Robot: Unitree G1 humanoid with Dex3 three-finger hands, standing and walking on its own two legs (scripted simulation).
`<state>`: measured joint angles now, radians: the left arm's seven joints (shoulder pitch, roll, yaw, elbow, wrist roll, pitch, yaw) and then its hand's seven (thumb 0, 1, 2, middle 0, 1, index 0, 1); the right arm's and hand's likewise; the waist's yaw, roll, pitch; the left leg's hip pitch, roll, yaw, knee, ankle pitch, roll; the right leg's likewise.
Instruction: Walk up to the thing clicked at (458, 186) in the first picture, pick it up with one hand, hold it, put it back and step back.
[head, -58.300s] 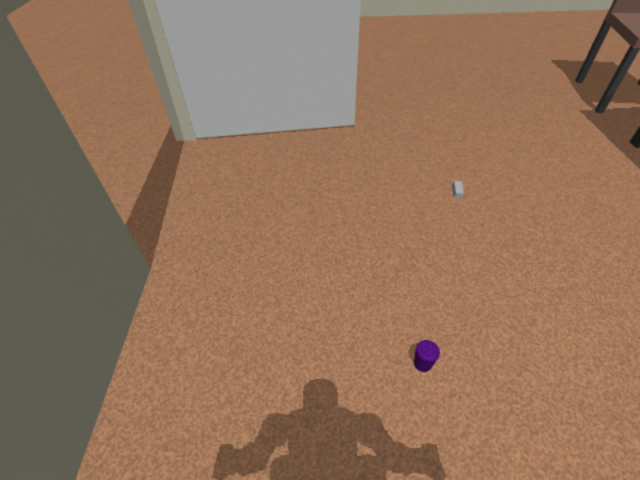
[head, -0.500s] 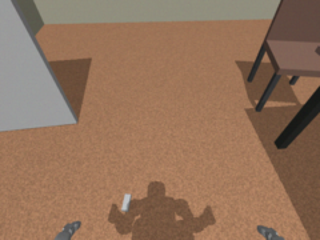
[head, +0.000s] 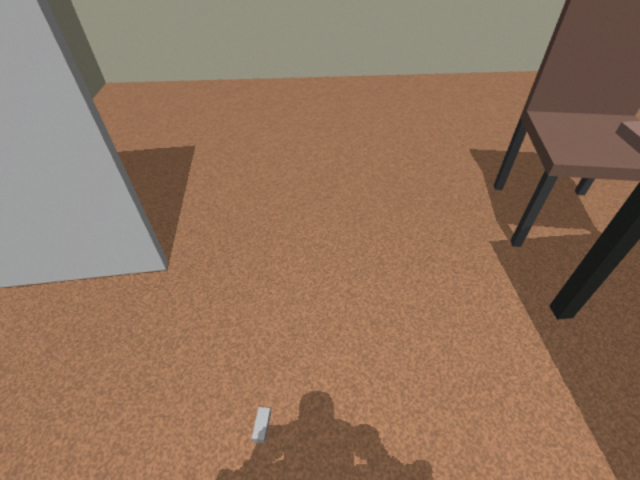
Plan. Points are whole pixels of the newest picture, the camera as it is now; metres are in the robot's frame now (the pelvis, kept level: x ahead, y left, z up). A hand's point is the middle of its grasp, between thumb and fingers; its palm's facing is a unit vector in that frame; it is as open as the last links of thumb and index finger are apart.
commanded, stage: stand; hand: left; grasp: from above
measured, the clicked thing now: (261, 424) +0.44 +0.23 -0.76
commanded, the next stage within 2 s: step back in 1.76 s
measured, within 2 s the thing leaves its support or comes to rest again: neither
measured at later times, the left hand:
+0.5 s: hand out of the picture +0.04 +0.22 -0.16, palm faces +0.02 -0.94 -0.33, open 7.3 cm
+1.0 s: hand out of the picture +0.07 +0.22 -0.16, palm faces +0.01 -0.94 -0.33, open 7.3 cm
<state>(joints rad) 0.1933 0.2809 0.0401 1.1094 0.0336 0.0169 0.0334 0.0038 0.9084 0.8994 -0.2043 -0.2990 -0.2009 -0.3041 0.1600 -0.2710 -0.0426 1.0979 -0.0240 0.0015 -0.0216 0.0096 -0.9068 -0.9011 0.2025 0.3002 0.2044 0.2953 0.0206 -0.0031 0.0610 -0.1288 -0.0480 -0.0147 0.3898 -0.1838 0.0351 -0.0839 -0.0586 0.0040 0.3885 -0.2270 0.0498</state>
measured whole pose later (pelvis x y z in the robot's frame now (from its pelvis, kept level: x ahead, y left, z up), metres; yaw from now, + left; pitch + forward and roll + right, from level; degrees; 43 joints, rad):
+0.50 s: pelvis +0.00 -0.02 +0.00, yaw +0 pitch -4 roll +0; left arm 0.17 0.29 0.03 1.15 0.03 0.00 0.02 0.00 0.91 0.90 -0.20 -0.30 -0.20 -0.30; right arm 0.15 -0.31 -0.03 1.14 -0.02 0.00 -0.01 0.01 -0.91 -0.90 0.20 0.30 0.20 0.30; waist 0.00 0.01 0.06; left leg -0.13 -0.02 -0.03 0.36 -0.16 0.01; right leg -0.08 -0.03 -0.01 0.35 -0.20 0.02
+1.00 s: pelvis +0.01 -0.03 +0.00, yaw +0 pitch -3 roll +0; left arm 0.12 0.31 0.03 1.14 0.02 -0.01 0.01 0.00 0.91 0.90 -0.20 -0.30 -0.20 -0.30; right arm 0.12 -0.32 -0.02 1.14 -0.01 -0.01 -0.01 0.01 -0.91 -0.90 0.20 0.30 0.20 0.30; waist 0.00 0.01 0.06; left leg -0.12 0.00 -0.03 0.33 -0.16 -0.01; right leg -0.07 -0.01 -0.01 0.33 -0.20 0.01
